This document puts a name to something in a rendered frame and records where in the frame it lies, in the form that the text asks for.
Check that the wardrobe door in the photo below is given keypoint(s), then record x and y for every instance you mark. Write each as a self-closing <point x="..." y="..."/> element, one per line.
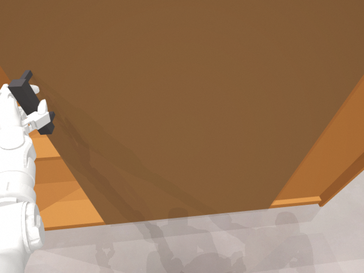
<point x="339" y="145"/>
<point x="180" y="108"/>

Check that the left robot forearm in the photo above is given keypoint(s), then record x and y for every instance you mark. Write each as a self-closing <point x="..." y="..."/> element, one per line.
<point x="17" y="167"/>

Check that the handle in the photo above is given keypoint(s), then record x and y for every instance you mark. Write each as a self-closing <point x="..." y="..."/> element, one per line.
<point x="26" y="97"/>

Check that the robot left upper arm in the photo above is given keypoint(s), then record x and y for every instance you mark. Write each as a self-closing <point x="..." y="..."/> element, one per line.
<point x="21" y="233"/>

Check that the robot left hand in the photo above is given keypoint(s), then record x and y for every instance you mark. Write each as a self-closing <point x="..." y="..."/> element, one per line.
<point x="13" y="115"/>

